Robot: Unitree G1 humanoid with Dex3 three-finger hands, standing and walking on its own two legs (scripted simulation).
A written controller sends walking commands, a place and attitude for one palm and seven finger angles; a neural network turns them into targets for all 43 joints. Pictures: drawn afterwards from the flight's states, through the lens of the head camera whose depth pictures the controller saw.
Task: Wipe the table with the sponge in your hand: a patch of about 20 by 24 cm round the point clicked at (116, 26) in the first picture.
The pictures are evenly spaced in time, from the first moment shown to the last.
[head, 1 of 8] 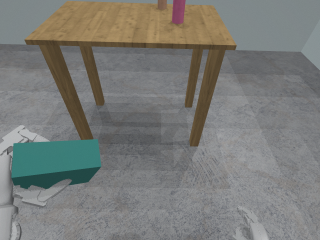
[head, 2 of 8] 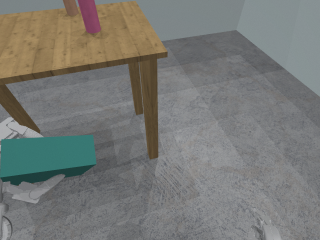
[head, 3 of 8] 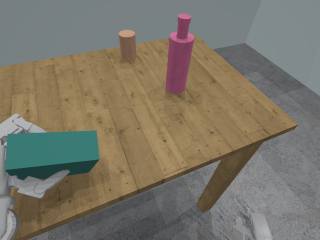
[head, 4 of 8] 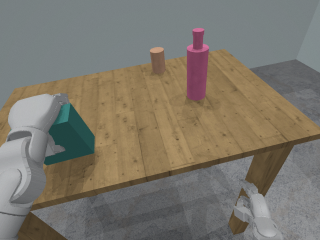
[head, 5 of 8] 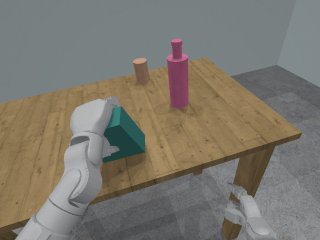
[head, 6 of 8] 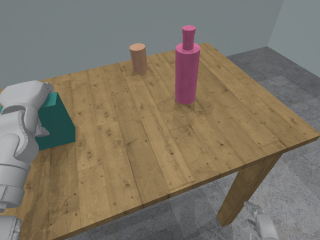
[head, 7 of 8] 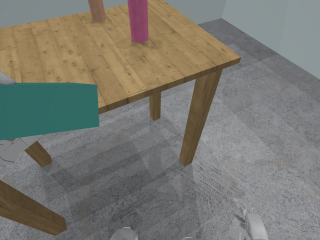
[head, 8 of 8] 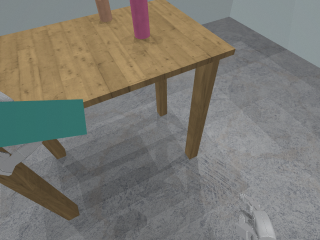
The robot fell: no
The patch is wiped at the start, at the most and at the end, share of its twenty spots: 0.00 0.80 0.80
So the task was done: no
